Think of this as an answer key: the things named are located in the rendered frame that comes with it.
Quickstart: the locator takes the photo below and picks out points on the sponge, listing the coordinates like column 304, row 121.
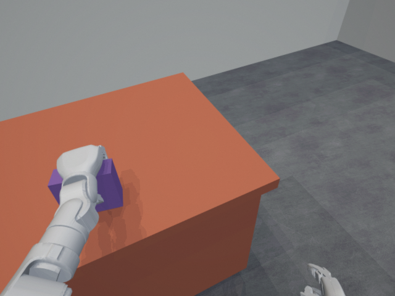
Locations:
column 109, row 186

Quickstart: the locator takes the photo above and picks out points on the left robot hand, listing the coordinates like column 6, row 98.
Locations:
column 87, row 158

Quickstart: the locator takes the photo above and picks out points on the right robot hand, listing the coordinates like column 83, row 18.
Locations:
column 329, row 285

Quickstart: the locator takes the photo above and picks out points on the robot left upper arm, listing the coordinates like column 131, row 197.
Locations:
column 28, row 285

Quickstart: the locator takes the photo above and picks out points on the left robot forearm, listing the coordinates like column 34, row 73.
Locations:
column 56, row 255

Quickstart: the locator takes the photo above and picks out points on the table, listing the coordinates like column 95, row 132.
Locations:
column 191, row 189

